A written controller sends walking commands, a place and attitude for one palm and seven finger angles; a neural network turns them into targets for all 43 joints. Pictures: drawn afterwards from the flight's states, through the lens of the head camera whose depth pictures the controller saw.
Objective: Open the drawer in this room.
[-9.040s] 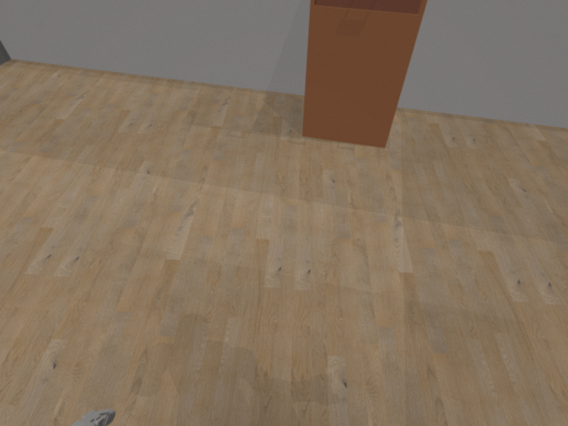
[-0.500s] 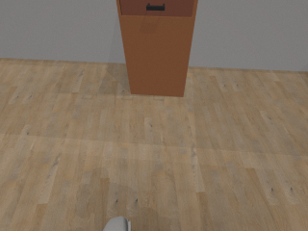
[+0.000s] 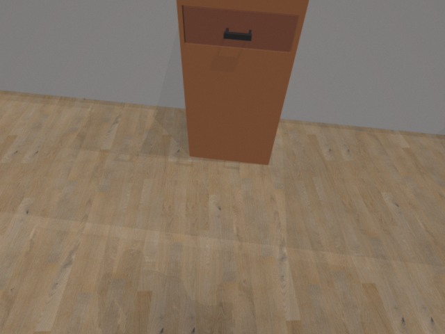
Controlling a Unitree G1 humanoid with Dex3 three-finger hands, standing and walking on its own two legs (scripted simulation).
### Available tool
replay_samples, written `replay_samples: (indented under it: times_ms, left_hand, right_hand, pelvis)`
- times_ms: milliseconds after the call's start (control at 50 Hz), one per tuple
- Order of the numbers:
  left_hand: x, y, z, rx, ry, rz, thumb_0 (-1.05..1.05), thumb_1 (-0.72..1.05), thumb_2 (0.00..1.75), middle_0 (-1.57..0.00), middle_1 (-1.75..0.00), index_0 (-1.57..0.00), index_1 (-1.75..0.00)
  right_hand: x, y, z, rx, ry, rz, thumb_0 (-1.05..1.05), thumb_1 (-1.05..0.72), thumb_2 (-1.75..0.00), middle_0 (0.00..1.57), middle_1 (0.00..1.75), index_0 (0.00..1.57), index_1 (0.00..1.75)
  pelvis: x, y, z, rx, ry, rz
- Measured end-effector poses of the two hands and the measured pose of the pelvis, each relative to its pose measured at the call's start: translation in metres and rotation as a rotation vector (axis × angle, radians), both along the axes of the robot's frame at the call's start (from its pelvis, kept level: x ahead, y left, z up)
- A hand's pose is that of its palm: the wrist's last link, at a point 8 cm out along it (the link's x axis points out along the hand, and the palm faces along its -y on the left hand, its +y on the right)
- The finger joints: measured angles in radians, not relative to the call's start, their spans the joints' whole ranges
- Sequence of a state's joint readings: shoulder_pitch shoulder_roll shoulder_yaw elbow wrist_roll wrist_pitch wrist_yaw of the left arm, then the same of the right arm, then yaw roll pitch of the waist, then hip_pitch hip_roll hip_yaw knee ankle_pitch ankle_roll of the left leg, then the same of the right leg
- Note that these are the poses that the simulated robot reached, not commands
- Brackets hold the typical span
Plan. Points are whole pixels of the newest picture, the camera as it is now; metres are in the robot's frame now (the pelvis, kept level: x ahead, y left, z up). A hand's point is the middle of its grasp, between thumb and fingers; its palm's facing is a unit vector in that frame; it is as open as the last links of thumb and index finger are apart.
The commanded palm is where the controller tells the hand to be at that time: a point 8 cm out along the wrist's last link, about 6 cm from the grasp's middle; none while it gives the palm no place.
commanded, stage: stand and wait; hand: left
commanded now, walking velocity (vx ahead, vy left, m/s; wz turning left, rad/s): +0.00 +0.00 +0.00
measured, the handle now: (238, 33) +1.16 +0.04 +0.02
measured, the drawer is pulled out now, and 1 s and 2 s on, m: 0.00 0.00 0.00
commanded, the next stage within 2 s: look at it before walking up in 0.74 s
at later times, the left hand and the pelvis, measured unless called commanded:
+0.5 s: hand out of the picture +0.03 +0.12 -0.17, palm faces +0.03 -0.98 -0.19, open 7.3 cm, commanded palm none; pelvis +0.04 -0.04 +0.01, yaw +1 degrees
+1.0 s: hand out of the picture +0.01 +0.10 -0.17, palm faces +0.06 -0.98 -0.16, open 7.3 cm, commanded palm none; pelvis +0.04 -0.05 +0.01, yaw +1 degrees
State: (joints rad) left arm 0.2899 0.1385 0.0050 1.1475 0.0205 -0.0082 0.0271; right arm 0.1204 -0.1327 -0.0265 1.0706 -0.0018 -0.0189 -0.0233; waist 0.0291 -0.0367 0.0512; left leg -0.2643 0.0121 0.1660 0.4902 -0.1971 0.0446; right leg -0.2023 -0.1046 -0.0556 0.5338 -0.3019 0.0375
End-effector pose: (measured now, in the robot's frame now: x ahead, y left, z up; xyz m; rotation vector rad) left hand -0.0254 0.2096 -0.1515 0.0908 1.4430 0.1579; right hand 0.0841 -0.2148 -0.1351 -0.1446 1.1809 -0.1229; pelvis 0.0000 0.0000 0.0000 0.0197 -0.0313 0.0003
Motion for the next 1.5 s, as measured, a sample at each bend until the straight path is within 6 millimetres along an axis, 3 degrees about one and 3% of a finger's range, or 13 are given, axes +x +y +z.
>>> replay_samples:
  times_ms: [180, 320, 420, 620, 860, 1500]
  left_hand:
    - [0.037, -0.005, 0.015, 0.037, -0.048, -0.033, 0.00, 0.91, 0.90, -0.20, -0.30, -0.20, -0.30]
    - [0.053, -0.017, 0.017, 0.043, -0.053, -0.040, 0.00, 0.91, 0.90, -0.20, -0.30, -0.20, -0.30]
    - [0.053, -0.028, 0.017, 0.041, -0.037, -0.037, 0.00, 0.92, 0.90, -0.20, -0.30, -0.20, -0.30]
    - [0.041, -0.050, 0.015, 0.018, -0.001, -0.008, 0.00, 0.92, 0.90, -0.20, -0.30, -0.20, -0.30]
    - [0.027, -0.065, 0.012, -0.006, 0.030, 0.019, 0.00, 0.91, 0.90, -0.20, -0.30, -0.20, -0.30]
    - [0.053, -0.030, 0.013, 0.032, -0.019, -0.017, 0.00, 0.91, 0.90, -0.20, -0.30, -0.20, -0.30]
  right_hand:
    - [-0.045, -0.031, 0.000, -0.014, 0.149, -0.045, -0.01, -0.93, -0.90, 0.20, 0.29, 0.20, 0.30]
    - [-0.085, -0.032, -0.002, 0.012, 0.279, -0.072, 0.00, -0.91, -0.90, 0.20, 0.29, 0.20, 0.30]
    - [-0.097, -0.028, -0.004, 0.039, 0.326, -0.085, 0.01, -0.91, -0.90, 0.20, 0.29, 0.20, 0.30]
    - [-0.081, -0.029, -0.008, 0.061, 0.307, -0.075, 0.01, -0.91, -0.90, 0.20, 0.29, 0.20, 0.30]
    - [-0.051, -0.049, -0.006, 0.011, 0.250, -0.049, 0.01, -0.91, -0.90, 0.20, 0.29, 0.20, 0.30]
    - [-0.049, -0.045, -0.003, -0.003, 0.238, -0.057, 0.01, -0.90, -0.90, 0.20, 0.29, 0.20, 0.30]
  pelvis:
    - [0.022, -0.015, 0.010, -0.009, 0.015, 0.003]
    - [0.032, -0.028, 0.011, -0.010, 0.012, 0.005]
    - [0.036, -0.035, 0.011, -0.010, 0.011, 0.006]
    - [0.041, -0.046, 0.010, -0.011, 0.011, 0.013]
    - [0.044, -0.051, 0.009, -0.013, 0.009, 0.018]
    - [0.044, -0.040, 0.008, -0.018, 0.008, -0.001]
